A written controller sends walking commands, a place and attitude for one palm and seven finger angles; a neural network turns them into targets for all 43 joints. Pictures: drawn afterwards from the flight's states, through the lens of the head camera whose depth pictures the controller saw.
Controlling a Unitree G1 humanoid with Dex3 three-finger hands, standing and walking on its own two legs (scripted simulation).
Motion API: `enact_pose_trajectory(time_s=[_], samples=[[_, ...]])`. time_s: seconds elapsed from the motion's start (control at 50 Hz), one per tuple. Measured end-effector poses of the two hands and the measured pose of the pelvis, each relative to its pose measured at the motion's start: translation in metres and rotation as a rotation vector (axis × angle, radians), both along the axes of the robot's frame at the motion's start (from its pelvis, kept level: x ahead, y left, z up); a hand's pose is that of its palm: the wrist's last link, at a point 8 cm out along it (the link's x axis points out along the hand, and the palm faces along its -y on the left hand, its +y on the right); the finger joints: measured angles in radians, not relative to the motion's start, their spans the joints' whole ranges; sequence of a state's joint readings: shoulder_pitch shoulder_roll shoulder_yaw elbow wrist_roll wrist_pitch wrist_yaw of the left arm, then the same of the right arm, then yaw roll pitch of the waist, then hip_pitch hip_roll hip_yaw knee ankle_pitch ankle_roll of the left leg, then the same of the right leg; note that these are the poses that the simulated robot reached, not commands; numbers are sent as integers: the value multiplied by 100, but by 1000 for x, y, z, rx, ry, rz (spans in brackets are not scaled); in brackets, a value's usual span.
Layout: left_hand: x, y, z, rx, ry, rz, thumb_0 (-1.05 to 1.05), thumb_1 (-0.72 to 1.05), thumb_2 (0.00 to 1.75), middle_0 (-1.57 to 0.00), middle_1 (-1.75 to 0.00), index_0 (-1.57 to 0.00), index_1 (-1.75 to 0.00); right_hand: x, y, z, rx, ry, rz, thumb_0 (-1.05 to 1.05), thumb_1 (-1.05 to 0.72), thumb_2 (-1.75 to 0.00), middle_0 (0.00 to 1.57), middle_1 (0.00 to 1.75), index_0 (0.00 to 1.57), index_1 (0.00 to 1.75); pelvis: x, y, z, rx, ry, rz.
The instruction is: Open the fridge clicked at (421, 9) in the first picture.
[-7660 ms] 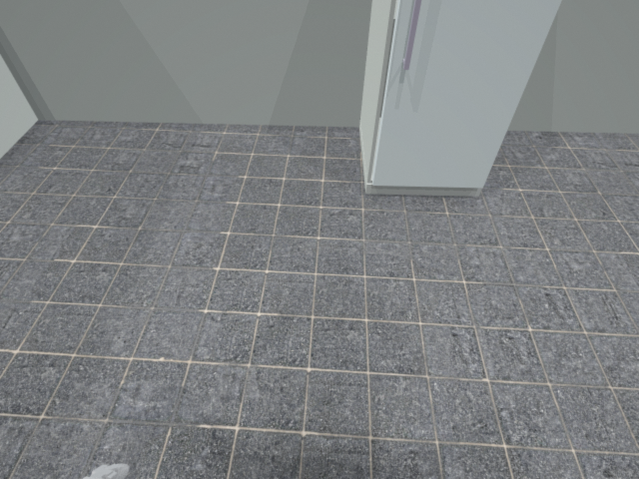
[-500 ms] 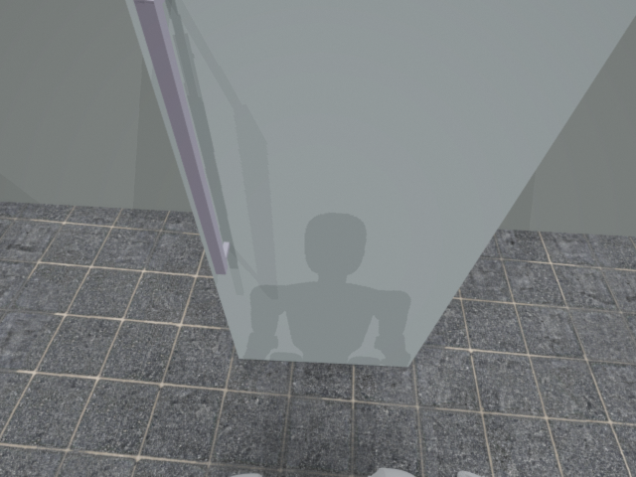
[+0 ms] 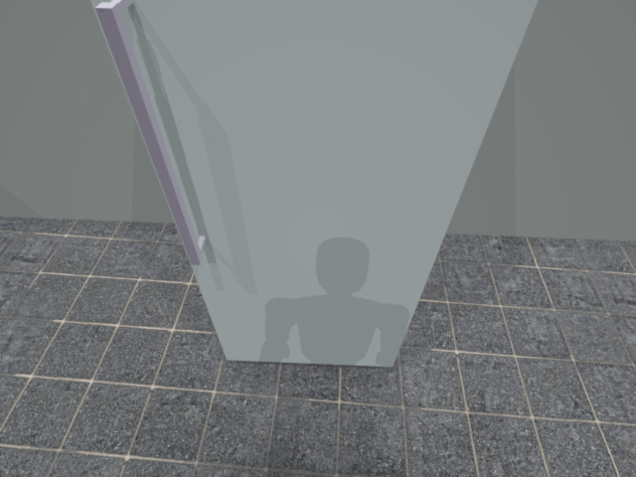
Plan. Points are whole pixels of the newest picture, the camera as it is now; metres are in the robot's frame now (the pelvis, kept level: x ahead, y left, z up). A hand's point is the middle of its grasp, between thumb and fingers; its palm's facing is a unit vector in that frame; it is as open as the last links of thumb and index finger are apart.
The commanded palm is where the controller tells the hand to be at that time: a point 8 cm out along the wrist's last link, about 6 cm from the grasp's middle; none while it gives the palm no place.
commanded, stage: come to a stop and stand still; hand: left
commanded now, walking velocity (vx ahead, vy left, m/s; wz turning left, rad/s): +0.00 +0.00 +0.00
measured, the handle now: (169, 161) +0.52 +0.27 +0.11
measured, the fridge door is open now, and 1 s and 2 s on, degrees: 0 0 0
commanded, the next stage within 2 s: look again from close up in 1.02 s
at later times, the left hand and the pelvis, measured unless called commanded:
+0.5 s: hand out of the picture -0.04 +0.15 -0.17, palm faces +0.04 -0.99 -0.16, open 7.4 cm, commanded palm none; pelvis -0.01 +0.00 +0.00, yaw -1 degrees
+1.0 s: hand out of the picture +0.04 +0.20 -0.16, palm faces +0.02 -0.97 -0.25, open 7.3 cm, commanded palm none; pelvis +0.01 +0.02 +0.00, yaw -1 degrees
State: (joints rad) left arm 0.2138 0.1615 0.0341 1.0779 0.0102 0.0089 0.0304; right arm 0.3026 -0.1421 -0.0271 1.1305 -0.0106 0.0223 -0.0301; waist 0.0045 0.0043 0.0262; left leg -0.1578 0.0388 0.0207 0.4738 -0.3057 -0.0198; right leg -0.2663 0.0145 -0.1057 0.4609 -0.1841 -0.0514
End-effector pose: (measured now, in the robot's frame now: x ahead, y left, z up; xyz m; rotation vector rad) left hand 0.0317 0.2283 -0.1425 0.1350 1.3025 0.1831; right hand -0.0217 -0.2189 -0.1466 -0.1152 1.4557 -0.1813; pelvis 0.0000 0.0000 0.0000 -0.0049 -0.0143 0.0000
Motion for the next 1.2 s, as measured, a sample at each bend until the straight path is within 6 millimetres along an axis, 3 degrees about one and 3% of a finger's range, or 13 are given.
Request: enact_pose_trajectory(time_s=[0.1, 0.28, 0.42, 0.56, 0.72, 0.84, 1.0, 1.2], samples=[[-22, -3, 1, -9, 39, 10, 0, 93, 90, -20, -30, -20, -30, -16, 11, 3, 29, 18, 5, 0, -91, -90, 20, 30, 19, 29, -6, -2, 4, 9, -15, -3], [-65, -16, 1, -29, 136, 19, 0, 91, 90, -20, -30, -20, -30, -23, 20, 0, 58, 5, -6, 0, -91, -90, 20, 30, 20, 30, -13, -2, 5, 13, -6, -14], [-78, -26, -1, -57, 171, 26, 0, 91, 90, -20, -30, -20, -30, -31, 20, 2, 47, 18, -16, 0, -91, -90, 20, 30, 19, 30, -13, 0, 5, 13, 3, -19], [-69, -19, -5, -44, 137, -12, 0, 90, 90, -20, -30, -20, -30, -26, 20, -5, 41, -19, -19, 0, -91, -90, 20, 30, 19, 30, -11, 9, -2, 2, 11, -18], [-32, 12, 5, 21, 55, -34, 1, 91, 90, -20, -30, -20, -30, -9, 39, -11, 77, -82, -9, 0, -91, -90, 20, 30, 19, 29, 1, 19, -2, 18, 4, -18], [-8, 21, 13, 46, 11, -40, 0, 91, 90, -20, -30, -20, -30, 5, 46, -12, 97, -91, 12, 0, -91, -90, 20, 30, 19, 30, 8, 21, 0, 21, -3, -17], [4, 18, 14, 48, 11, -41, 0, 92, 90, -20, -30, -20, -30, 18, 33, -11, 73, -82, 26, 0, -91, -90, 20, 30, 20, 30, 14, 18, 1, 23, -12, -17], [-2, 8, 10, 30, 55, -38, 0, 92, 90, -20, -30, -20, -30, 27, 10, -6, 28, -63, 37, 0, -91, -90, 20, 30, 19, 30, 18, 10, 2, 22, -11, -18]])
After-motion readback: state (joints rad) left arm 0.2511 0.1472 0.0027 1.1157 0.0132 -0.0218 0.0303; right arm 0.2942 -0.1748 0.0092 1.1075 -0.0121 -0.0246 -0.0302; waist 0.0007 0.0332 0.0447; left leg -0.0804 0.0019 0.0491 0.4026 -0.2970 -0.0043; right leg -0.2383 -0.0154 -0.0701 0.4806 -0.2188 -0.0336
